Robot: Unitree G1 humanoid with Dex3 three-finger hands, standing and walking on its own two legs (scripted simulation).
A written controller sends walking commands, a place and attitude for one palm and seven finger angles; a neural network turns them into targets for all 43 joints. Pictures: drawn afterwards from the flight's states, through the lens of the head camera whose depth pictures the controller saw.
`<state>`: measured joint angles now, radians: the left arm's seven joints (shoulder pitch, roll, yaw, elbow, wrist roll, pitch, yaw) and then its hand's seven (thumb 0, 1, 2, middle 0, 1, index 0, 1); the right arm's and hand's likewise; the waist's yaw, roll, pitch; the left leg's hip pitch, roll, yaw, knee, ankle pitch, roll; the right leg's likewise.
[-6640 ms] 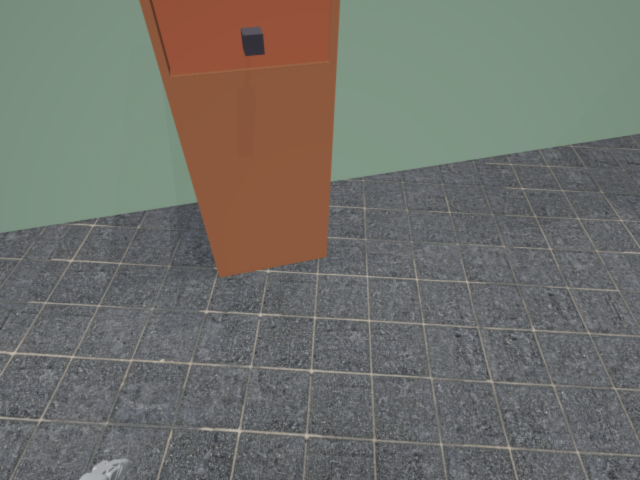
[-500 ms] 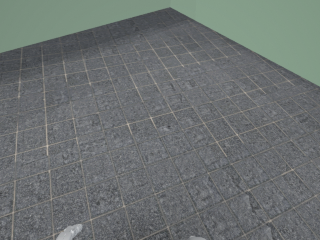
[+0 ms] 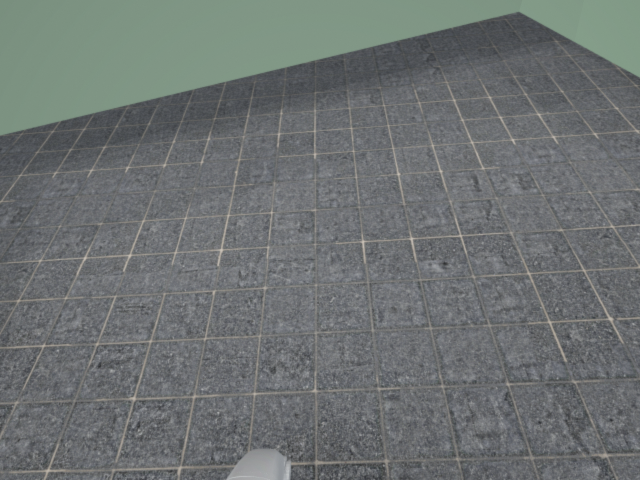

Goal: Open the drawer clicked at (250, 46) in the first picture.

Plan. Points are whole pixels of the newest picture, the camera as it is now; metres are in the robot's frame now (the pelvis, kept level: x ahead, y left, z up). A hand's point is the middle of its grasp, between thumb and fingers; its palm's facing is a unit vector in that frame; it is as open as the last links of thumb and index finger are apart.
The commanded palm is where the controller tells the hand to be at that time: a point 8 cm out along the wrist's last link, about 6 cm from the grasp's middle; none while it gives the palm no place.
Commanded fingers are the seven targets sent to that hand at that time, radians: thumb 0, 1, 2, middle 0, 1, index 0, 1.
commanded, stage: turn to face it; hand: left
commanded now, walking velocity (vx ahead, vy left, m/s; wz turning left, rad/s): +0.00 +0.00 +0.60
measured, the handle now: out of the picture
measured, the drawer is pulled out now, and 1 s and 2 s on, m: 0.00 0.00 0.00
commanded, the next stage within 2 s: none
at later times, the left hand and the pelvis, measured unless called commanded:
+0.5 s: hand out of the picture -0.03 +0.29 -0.18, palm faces +0.36 -0.90 -0.22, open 7.4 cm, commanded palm none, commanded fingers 0.00 0.90 0.90 -0.20 -0.30 -0.20 -0.30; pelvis -0.01 +0.07 +0.00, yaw +17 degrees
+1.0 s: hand out of the picture +0.05 +0.27 -0.14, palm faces +0.50 -0.82 -0.28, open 7.4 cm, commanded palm none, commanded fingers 0.00 0.90 0.90 -0.20 -0.30 -0.20 -0.30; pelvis +0.02 +0.02 -0.01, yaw +34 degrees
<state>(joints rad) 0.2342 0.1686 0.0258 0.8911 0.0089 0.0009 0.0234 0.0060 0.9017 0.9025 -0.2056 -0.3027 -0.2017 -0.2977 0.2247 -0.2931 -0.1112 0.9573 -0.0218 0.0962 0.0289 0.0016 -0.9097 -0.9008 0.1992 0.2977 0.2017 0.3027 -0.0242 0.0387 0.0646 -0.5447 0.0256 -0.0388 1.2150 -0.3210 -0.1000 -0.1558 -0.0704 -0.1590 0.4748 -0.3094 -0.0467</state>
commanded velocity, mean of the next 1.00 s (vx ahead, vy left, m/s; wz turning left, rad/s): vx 0.00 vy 0.00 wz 0.60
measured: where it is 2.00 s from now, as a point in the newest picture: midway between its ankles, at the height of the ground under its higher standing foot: outside the picture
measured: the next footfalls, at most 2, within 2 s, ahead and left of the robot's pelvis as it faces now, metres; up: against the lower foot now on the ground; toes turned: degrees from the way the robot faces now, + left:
left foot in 0.30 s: +0.00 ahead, +0.15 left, +0.00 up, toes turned +18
right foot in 0.92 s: +0.11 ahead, -0.05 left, +0.00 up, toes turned +31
